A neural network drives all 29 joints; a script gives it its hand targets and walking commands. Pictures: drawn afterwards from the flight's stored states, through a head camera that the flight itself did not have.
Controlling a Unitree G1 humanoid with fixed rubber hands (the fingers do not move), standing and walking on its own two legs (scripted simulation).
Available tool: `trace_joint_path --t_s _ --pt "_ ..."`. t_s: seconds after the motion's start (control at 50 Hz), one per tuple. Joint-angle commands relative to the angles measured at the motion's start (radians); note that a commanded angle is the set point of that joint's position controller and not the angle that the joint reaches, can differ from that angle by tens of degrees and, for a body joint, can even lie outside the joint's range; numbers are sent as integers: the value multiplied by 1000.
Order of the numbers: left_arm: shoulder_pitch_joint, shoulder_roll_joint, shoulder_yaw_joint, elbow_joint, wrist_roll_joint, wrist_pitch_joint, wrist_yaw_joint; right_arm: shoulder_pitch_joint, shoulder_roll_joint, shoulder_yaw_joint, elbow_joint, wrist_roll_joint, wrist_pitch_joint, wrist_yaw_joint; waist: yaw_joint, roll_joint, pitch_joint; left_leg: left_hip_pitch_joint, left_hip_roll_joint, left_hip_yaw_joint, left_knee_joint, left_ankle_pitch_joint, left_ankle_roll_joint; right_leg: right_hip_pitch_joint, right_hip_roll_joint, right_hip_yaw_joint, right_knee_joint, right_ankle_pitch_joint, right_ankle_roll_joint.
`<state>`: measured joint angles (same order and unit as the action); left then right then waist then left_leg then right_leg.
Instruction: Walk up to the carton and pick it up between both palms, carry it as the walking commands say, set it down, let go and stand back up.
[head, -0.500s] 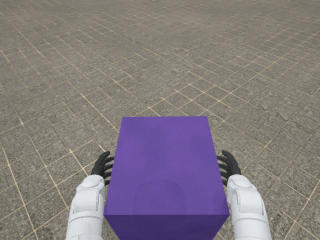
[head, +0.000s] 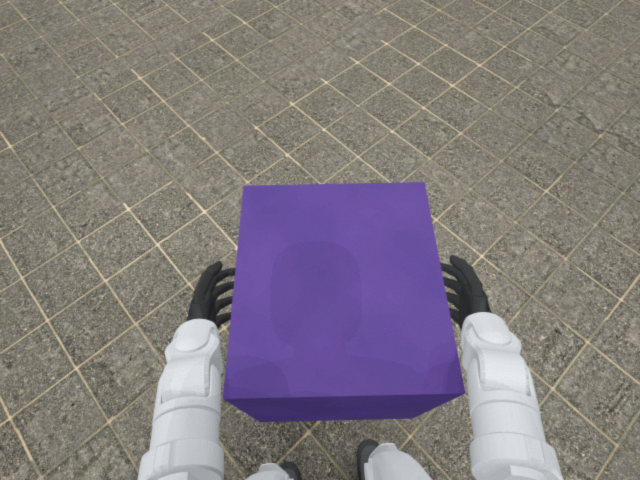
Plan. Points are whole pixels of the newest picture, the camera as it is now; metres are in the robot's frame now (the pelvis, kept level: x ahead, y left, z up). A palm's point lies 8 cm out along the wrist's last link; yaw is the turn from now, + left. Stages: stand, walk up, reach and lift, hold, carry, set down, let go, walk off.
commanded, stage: set down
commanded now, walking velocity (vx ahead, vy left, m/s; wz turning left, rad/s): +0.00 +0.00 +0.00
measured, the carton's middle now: (335, 312) +0.37 -0.03 -0.14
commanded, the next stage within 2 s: none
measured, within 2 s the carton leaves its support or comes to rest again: neither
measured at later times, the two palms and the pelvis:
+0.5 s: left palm (218, 321) +0.37 +0.15 -0.14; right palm (444, 311) +0.35 -0.20 -0.13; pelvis -0.03 -0.01 -0.07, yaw +1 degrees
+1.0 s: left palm (235, 318) +0.40 +0.14 -0.23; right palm (430, 310) +0.38 -0.21 -0.22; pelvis -0.05 +0.00 -0.15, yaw +1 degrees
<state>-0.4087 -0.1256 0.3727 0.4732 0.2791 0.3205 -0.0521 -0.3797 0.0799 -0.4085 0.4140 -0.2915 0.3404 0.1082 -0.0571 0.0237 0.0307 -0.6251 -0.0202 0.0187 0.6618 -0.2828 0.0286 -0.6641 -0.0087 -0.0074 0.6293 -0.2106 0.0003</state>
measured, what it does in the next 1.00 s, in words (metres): lowers itself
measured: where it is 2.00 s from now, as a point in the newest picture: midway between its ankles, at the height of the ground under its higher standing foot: outside the picture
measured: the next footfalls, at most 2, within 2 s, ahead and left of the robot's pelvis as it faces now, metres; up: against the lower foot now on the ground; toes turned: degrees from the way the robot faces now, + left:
none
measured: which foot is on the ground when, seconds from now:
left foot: down 0.00-1.00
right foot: down 0.00-1.00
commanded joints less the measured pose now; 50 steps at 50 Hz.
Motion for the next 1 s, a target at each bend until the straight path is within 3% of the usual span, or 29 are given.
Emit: trace_joint_path --t_s 0.0,0.12,0.42,0.7,0.98 --pt "-471 -800 -519 -15 -127 -68 -191 -443 793 547 5 132 -48 203 -1 -18 -624 115 -86 -96 -1 312 -12 252 117 44 56 329 -15" --pt "-535 -798 -536 -23 -141 -76 -222 -492 833 572 -2 141 -55 196 -3 -28 -737 -46 -108 -78 84 254 -9 197 115 55 128 325 -5" --pt "-735 -834 -491 50 -150 -21 -272 -705 854 524 63 152 -9 226 -9 0 -873 -333 -126 -48 268 90 -12 -87 128 30 305 133 -2" --pt "-861 -858 -508 40 -182 5 -258 -845 826 508 63 177 12 264 -18 10 -1058 -455 -131 -39 437 112 -25 -320 143 -8 484 123 -6" --pt "-964 -807 -511 58 -221 8 -228 -936 782 494 103 214 22 245 -18 12 -1148 -635 -143 -24 601 109 -32 -476 147 -21 649 133 8"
